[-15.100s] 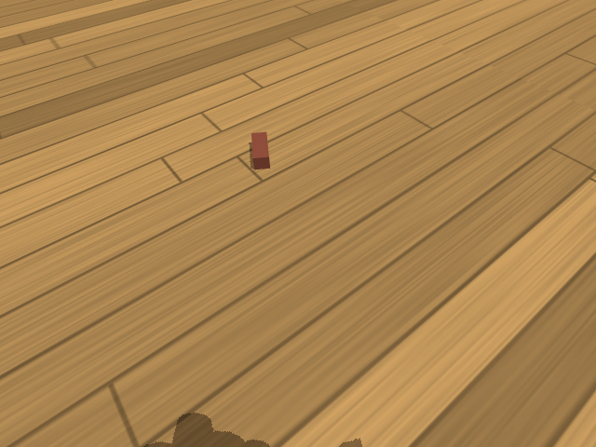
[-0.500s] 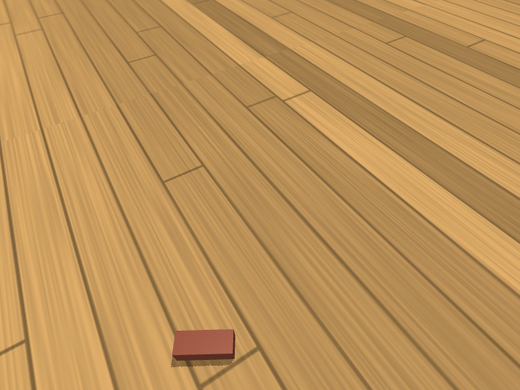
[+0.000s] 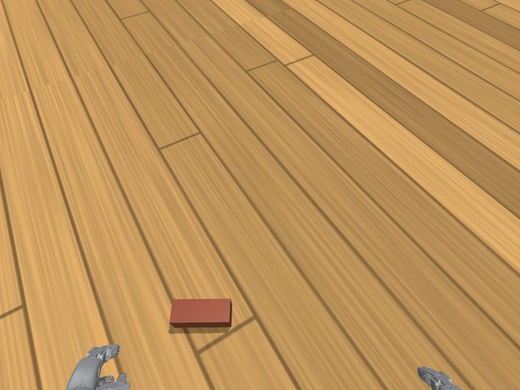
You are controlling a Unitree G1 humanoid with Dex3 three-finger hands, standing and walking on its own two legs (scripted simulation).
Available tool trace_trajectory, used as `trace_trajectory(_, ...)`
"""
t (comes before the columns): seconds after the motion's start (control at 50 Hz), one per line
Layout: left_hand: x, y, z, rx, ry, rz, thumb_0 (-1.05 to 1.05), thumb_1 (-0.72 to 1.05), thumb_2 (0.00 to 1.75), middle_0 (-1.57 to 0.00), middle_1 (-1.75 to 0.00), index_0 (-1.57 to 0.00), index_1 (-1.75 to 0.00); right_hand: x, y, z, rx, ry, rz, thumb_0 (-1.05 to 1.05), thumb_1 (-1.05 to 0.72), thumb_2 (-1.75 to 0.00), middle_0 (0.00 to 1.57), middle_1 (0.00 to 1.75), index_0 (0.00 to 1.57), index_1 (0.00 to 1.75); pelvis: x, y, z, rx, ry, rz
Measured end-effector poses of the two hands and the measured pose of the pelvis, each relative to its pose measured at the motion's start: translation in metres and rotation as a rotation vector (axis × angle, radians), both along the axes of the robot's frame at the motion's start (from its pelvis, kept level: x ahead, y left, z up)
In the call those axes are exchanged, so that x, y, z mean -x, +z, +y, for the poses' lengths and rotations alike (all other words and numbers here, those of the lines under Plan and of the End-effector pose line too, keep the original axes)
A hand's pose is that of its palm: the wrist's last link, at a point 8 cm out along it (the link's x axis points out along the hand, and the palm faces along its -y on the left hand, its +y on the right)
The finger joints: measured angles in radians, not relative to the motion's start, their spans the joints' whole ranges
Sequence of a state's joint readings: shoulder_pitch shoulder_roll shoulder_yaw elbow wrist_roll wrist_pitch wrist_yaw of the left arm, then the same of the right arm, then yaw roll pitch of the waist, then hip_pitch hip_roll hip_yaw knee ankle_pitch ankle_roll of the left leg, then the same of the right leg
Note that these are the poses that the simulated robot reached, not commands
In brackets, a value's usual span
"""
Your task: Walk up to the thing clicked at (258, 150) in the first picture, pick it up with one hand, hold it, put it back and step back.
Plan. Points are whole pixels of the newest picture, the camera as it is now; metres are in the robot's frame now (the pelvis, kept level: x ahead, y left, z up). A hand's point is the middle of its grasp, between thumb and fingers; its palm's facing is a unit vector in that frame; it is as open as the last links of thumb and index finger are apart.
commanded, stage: rise first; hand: left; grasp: from above
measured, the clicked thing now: (202, 313) +0.43 +0.23 -0.73
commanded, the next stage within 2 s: none
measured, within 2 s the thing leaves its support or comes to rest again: neither
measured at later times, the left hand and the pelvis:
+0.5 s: hand out of the picture +0.13 +0.26 -0.22, palm faces -0.19 -0.87 -0.46, open 14.0 cm; pelvis -0.01 +0.01 -0.08, yaw +0 degrees
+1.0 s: hand (157, 352) +0.25 +0.28 -0.42, palm faces -0.48 -0.40 -0.78, open 14.0 cm; pelvis -0.07 +0.00 -0.28, yaw -1 degrees
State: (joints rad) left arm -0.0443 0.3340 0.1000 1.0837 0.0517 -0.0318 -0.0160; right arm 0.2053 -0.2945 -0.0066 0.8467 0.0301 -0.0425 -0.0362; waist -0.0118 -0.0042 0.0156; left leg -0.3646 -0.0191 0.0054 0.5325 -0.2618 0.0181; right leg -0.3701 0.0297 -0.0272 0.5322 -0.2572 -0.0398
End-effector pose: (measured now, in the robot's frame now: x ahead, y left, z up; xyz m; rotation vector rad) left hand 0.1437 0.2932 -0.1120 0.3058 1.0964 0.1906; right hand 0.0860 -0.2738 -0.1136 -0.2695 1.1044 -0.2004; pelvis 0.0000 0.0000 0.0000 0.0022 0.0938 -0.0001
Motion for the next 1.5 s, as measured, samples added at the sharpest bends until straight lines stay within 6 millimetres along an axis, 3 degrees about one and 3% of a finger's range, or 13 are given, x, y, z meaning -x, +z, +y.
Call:
trace_trajectory(0.1, -0.014, -0.004, 0.001, -0.034, -0.063, -0.019, 0.0, 0.38, 1.0, -0.07, -0.81, -0.08, -0.8, -0.002, -0.006, 0.015, -0.035, -0.02, -0.054, 0.0, -0.9, -0.91, 0.21, 0.3, 0.2, 0.3, 0.001, -0.01, 0.002, 0.003, -0.007, 0.039)
trace_trajectory(0.24, 0.0, -0.025, 0.004, -0.071, -0.09, 0.052, 0.0, -0.11, 1.01, -0.05, -1.01, -0.06, -1.0, -0.019, -0.014, 0.027, -0.043, 0.005, -0.144, 0.0, -0.9, -0.91, 0.21, 0.3, 0.2, 0.3, 0.002, -0.029, 0.008, 0.013, -0.007, 0.097)
trace_trajectory(0.34, 0.01, -0.045, 0.007, -0.093, -0.126, 0.044, 0.0, -0.36, 1.01, -0.07, -1.06, -0.07, -1.06, -0.035, -0.027, 0.028, -0.024, 0.039, -0.2, 0.0, -0.9, -0.91, 0.21, 0.3, 0.2, 0.3, 0.005, -0.051, 0.011, 0.017, -0.005, 0.147)
trace_trajectory(0.5, 0.014, -0.066, 0.008, -0.135, -0.207, 0.016, -0.01, -0.53, 1.01, -0.08, -1.09, -0.08, -1.09, -0.059, -0.049, 0.035, -0.014, 0.087, -0.269, 0.01, -0.9, -0.91, 0.21, 0.3, 0.2, 0.3, 0.01, -0.082, 0.014, 0.027, 0.003, 0.21)
trace_trajectory(0.58, 0.006, -0.088, 0.012, -0.185, -0.279, 0.031, -0.01, -0.56, 1.01, -0.08, -1.09, -0.08, -1.1, -0.067, -0.067, 0.037, -0.014, 0.122, -0.3, 0.01, -0.9, -0.91, 0.21, 0.3, 0.2, 0.3, 0.016, -0.102, 0.014, 0.028, 0.006, 0.26)
trace_trajectory(0.74, -0.04, -0.154, 0.013, -0.327, -0.486, -0.039, -0.01, -0.56, 1.0, -0.08, -1.1, -0.08, -1.11, -0.067, -0.139, 0.028, -0.013, 0.168, -0.29, 0.0, -0.88, -0.9, 0.21, 0.3, 0.2, 0.3, 0.032, -0.169, 0.01, 0.022, 0.007, 0.384)
trace_trajectory(0.88, -0.084, -0.212, 0.008, -0.456, -0.659, -0.117, -0.01, -0.55, 1.0, -0.08, -1.11, -0.08, -1.11, -0.041, -0.223, 0.016, -0.023, 0.152, -0.186, 0.0, -0.9, -0.91, 0.21, 0.3, 0.2, 0.3, 0.051, -0.232, 0.007, 0.023, 0.002, 0.467)
trace_trajectory(1.0, -0.117, -0.256, 0.004, -0.556, -0.785, -0.158, -0.01, -0.55, 1.01, -0.08, -1.1, -0.09, -1.1, 0.001, -0.286, 0.01, -0.04, 0.128, -0.058, 0.0, -0.91, -0.91, 0.21, 0.3, 0.2, 0.3, 0.068, -0.279, 0.005, 0.028, -0.003, 0.508)
trace_trajectory(1.08, -0.137, -0.28, 0.002, -0.607, -0.853, -0.183, -0.01, -0.53, 1.01, -0.08, -1.09, -0.09, -1.08, 0.033, -0.317, 0.008, -0.044, 0.101, 0.024, 0.0, -0.91, -0.91, 0.21, 0.3, 0.2, 0.3, 0.077, -0.304, 0.003, 0.032, -0.008, 0.52)
trace_trajectory(1.18, -0.158, -0.305, 0.001, -0.649, -0.914, -0.209, -0.01, -0.51, 1.01, -0.07, -1.07, -0.09, -1.07, 0.07, -0.339, 0.008, -0.034, 0.071, 0.117, 0.0, -0.9, -0.91, 0.21, 0.3, 0.2, 0.3, 0.085, -0.328, 0.005, 0.046, -0.016, 0.526)
trace_trajectory(1.3, -0.176, -0.331, 0.0, -0.68, -0.992, -0.222, -0.01, -0.5, 1.01, -0.07, -1.05, -0.08, -1.04, 0.102, -0.351, 0.006, -0.009, 0.037, 0.202, 0.0, -0.89, -0.9, 0.21, 0.3, 0.2, 0.3, 0.09, -0.348, 0.009, 0.064, -0.025, 0.528)
trace_trajectory(1.5, -0.197, -0.371, 0.001, -0.729, -1.09, -0.252, -0.01, -0.52, 1.03, -0.07, -1.01, -0.07, -1.01, 0.121, -0.366, 0.008, 0.028, 0.035, 0.302, 0.0, -0.9, -0.91, 0.21, 0.3, 0.2, 0.3, 0.089, -0.375, 0.016, 0.088, -0.036, 0.539)
